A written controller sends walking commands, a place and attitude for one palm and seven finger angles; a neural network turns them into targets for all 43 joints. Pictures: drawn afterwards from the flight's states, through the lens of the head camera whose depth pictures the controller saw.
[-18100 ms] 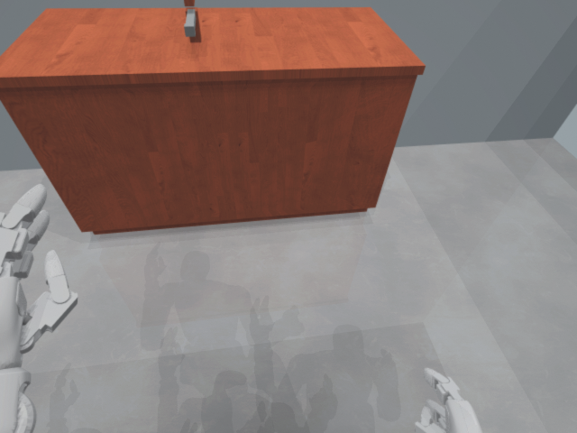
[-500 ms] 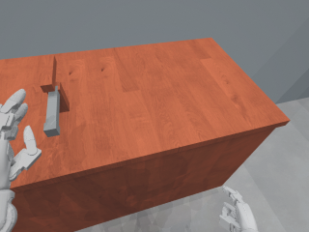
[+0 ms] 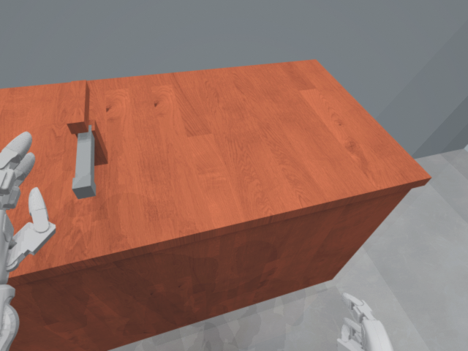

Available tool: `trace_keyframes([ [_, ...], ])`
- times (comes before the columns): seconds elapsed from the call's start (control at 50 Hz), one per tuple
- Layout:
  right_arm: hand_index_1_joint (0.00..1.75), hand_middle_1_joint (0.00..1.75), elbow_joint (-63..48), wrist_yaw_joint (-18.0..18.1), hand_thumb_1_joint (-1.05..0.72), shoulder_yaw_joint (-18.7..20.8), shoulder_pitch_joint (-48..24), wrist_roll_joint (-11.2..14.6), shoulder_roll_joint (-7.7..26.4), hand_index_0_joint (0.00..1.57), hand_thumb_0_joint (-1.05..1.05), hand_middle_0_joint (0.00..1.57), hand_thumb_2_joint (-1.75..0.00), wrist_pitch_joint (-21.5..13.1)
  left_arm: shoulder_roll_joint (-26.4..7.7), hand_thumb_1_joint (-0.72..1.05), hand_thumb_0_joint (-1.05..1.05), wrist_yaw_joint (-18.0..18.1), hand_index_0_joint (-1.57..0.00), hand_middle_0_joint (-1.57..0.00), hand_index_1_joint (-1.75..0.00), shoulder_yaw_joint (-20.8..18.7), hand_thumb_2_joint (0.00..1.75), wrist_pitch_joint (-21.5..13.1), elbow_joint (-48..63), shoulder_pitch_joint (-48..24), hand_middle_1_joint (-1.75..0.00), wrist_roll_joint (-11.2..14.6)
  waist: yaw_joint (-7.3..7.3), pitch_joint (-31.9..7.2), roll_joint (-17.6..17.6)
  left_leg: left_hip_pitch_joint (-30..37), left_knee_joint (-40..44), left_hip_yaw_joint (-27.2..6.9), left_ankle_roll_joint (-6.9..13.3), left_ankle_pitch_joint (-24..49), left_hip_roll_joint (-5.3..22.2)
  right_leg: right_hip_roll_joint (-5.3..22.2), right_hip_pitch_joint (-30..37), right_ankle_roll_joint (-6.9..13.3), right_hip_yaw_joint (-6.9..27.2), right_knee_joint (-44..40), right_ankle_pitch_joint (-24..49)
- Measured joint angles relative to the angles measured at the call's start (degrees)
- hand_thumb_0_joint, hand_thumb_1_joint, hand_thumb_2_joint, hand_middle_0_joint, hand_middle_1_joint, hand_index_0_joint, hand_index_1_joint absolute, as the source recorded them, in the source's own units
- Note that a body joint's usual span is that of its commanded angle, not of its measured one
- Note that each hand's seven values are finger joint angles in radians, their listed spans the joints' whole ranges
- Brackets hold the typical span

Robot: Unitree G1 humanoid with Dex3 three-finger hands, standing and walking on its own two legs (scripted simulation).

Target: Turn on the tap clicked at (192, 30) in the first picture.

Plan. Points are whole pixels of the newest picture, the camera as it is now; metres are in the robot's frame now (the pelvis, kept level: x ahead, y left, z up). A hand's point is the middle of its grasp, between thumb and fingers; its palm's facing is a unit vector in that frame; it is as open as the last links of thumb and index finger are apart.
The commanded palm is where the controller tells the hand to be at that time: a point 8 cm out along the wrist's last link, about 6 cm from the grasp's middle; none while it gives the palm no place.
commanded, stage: come to a stop and stand still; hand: left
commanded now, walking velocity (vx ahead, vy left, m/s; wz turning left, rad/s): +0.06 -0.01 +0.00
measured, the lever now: (84, 187) +0.33 +0.29 +0.08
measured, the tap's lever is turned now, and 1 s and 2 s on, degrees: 0 0 0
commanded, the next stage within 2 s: look again from close up in 0.90 s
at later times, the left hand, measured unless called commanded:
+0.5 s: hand (24, 236) +0.20 +0.28 +0.17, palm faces +0.47 -0.83 -0.30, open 7.4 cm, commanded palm +0.14 +0.29 +0.17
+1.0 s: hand (53, 221) +0.22 +0.26 +0.16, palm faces +0.40 -0.85 -0.35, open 7.4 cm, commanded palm +0.17 +0.29 +0.17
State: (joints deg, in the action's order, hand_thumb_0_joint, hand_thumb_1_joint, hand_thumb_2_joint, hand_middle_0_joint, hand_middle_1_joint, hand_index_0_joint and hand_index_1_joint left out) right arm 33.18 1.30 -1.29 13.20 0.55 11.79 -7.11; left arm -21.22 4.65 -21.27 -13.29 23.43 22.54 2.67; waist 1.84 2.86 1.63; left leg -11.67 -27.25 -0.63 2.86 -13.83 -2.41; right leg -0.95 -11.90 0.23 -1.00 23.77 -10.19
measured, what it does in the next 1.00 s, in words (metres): stands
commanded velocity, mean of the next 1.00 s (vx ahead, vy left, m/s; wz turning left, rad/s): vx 0.00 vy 0.00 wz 0.00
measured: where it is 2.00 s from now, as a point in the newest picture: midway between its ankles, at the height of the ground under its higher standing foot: outside the picture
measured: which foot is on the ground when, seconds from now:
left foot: down 0.00-1.00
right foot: down 0.00-1.00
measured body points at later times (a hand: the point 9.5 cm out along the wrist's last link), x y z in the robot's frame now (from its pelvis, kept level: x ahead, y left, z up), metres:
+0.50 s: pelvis -0.01 +0.01 +0.00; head -0.01 +0.04 +0.45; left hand +0.17 +0.32 +0.18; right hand +0.16 -0.20 -0.07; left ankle +0.01 +0.08 -0.74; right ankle +0.03 -0.12 -0.74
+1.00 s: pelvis +0.01 +0.00 +0.00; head +0.04 +0.03 +0.45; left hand +0.20 +0.30 +0.18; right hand +0.21 -0.21 -0.06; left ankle +0.01 +0.08 -0.74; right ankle +0.03 -0.12 -0.74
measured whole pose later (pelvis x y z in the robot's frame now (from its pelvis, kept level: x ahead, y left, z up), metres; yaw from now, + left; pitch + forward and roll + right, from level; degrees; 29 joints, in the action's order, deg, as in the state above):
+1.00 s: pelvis +0.01 +0.00 +0.00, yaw +1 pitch -1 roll -1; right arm 32.5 1.2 -1.3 10.4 0.6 11.0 -6.7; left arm -20.6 5.6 -20.2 -13.1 27.1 24.0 2.6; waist 1.9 3.8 1.7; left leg -10.9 -25.8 -1.6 3.0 -13.8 -3.0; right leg -0.3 -10.6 -0.2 -1.9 22.0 -10.3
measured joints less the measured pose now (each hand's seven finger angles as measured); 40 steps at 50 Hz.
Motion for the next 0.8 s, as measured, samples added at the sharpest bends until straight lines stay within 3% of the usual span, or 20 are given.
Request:
trace_keyframes([
  [0.04, 0.3, 0.3, 0.4, -0.1, -0.9, -0.1, -0.1, -0.1, 0.1, 0.2, 0.02, 0.21, -0.9, -0.4, 1.1, 0.89, 0.02, 0.4, -0.21, -0.22, -0.3, 0.3, 0.9, -0.2, 0.4, -0.9, -0.3, -0.3, 0.49, -0.2, 0.1, 0.1, 0.2, 0.0, 0.1, 0.2, 0.0, 0.0, 0.2, -0.1, 0.0, -0.6, 0.5],
  [0.06, 0.3, 0.3, 0.2, 0.1, -0.9, 0.1, 0.4, -0.8, 0.1, 0.2, 0.02, 0.21, -0.9, -1.2, -0.1, 0.89, 0.02, -0.5, -0.21, -0.22, -0.3, -0.3, 0.9, -0.2, 0.1, -3.8, -0.3, -2.9, 1.32, 0.1, 0.2, -0.5, -0.3, -0.3, 0.1, 0.3, 0.1, -0.1, 0.1, -0.1, -0.3, -0.7, 0.7],
  [0.08, 0.3, 0.3, 0.6, 0.1, -0.9, -0.1, 0.5, -0.9, -0.1, 0.2, 0.02, 0.2, -0.9, -2.1, -2.4, 0.89, 0.02, -1.4, -0.21, -0.22, -0.3, -1.3, 0.9, -1.9, -2.0, -7.9, -0.3, -3.8, 1.92, 0.2, 0.8, -1.3, -0.6, -0.6, 0.1, 0.4, 0.0, 0.0, -0.6, -0.1, -0.7, -0.4, 0.7],
  [0.1, 0.3, 0.3, 1.2, -0.1, -0.9, -0.4, 0.1, -0.9, -0.3, 0.2, 0.02, 0.2, -0.9, -2.5, -3.8, 0.89, 0.02, -1.6, -0.21, -0.22, -0.3, -2.2, 0.9, -3.4, -4.5, -11.3, -0.3, -3.3, 2.34, 0.3, 1.2, -1.6, -0.6, -0.7, 0.0, 0.8, -0.1, 0.1, -1.0, 0.0, -0.8, -0.1, 0.8],
  [0.14, 0.3, 0.3, 0.9, -1.4, -0.9, -0.4, -1.0, -0.4, -0.4, 0.2, 0.02, 0.21, -0.9, -2.8, -3.5, 0.89, 0.01, -0.9, -0.21, -0.22, -0.3, -3.4, 0.9, -3.6, -6.5, -13.3, -0.3, -1.1, 1.91, 0.7, 0.9, -1.5, -0.5, -0.1, 0.0, 1.1, -0.2, 0.2, -1.3, 0.0, -0.2, 0.1, 1.2],
  [0.26, 0.3, 0.3, -1.4, -2.2, -0.9, -0.1, -1.5, 0.1, -1.0, 0.2, 0.02, 0.21, -0.9, -2.6, 0.7, 0.9, 0.01, -0.4, -0.2, -0.21, -0.3, 0.9, 0.9, -2.9, -0.5, -0.6, -0.3, 0.0, -1.48, 0.1, -1.1, -1.3, -0.2, 1.4, 1.0, 1.2, -1.1, 1.1, -2.1, -1.1, 1.3, 1.4, 0.9],
  [0.34, 0.3, 0.3, -0.6, -0.7, -0.9, -0.5, 0.2, 0.2, -1.6, 0.2, 0.02, 0.21, -0.9, -2.1, -0.1, 0.89, 0.01, -1.1, -0.21, -0.21, -0.3, 1.9, 0.9, -2.9, -0.2, 2.7, -0.3, -0.5, -0.85, -0.1, -0.2, -1.1, -0.1, 0.9, 1.1, 1.3, -1.3, 1.4, -1.8, -1.2, 0.8, 1.5, 0.7],
  [0.42, 0.3, 0.3, 0.8, -0.1, -0.9, -0.8, 1.4, 0.2, -1.4, 0.2, 0.02, 0.21, -0.9, -2.4, 0.1, 0.89, 0.01, -0.2, -0.21, -0.22, -0.3, 0.3, 0.9, -2.7, -1.8, -0.6, -0.3, -0.8, 0.78, 0.2, 0.4, -1.0, -0.4, 0.0, 1.1, 1.2, -1.3, 1.4, -1.1, -1.0, -0.1, 1.2, 0.6],
  [0.5, 0.3, 0.3, 1.8, -0.4, -0.9, -0.9, 1.4, 0.1, -1.1, 0.2, 0.02, 0.21, -0.9, -3.0, 2.1, 0.89, 0.02, 1.1, -0.21, -0.21, -0.3, 0.2, 0.9, -2.8, -1.5, -3.2, -0.3, -1.0, 1.46, 0.0, 0.6, -0.6, -0.1, -0.5, 0.9, 1.1, -1.3, 1.3, -0.4, -0.9, -0.5, 0.4, 0.6],
  [0.6, 0.3, 0.3, 1.5, -0.7, -0.9, -0.7, 0.0, -0.2, -1.3, 0.2, 0.02, 0.21, -0.9, -3.1, 3.0, 0.89, 0.01, 1.3, -0.2, -0.21, -0.3, 1.8, 0.9, -2.9, -0.3, -3.1, -0.3, -1.5, 0.61, -0.4, 0.7, -0.1, 0.6, -0.5, 0.7, 0.9, -1.0, 1.0, 0.4, -0.8, -0.6, -0.9, 0.7],
  [0.68, 0.3, 0.3, 0.5, -0.7, -0.9, -0.6, -1.4, -0.3, -1.6, 0.2, 0.02, 0.21, -0.9, -2.5, 1.6, 0.89, 0.01, 0.9, -0.21, -0.21, -0.3, 1.9, 0.9, -2.4, 0.3, -1.5, -0.3, -1.3, -0.6, -0.4, 0.8, 0.2, 1.0, -0.6, 0.5, 0.6, -0.7, 0.7, 0.8, -0.7, -0.6, -1.7, 0.7],
  [0.8, 0.3, 0.3, -0.8, -0.5, -0.9, -0.2, -2.5, -0.2, -1.2, 0.2, 0.02, 0.21, -0.9, -1.5, 0.1, 0.89, 0.01, 0.5, -0.21, -0.21, -0.3, 0.9, 0.9, -1.3, 2.7, 0.7, -0.3, -0.5, -0.97, 0.6, 0.8, 0.4, 1.2, -0.7, 0.3, 0.3, -0.6, 0.6, 1.0, -0.6, -0.7, -1.9, 0.3],
])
